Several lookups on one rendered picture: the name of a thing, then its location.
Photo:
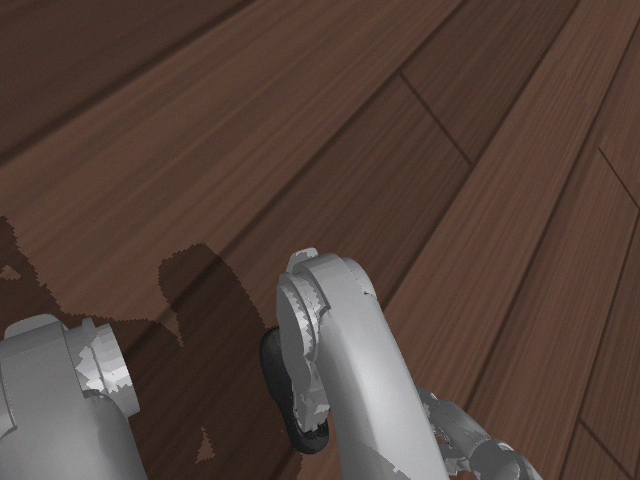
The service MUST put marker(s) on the right robot foot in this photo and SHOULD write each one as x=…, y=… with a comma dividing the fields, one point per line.
x=280, y=388

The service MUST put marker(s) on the right robot hand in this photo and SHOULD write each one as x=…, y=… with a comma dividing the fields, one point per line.
x=454, y=426

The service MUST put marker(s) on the right robot arm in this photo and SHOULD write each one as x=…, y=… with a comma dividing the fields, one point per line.
x=494, y=459

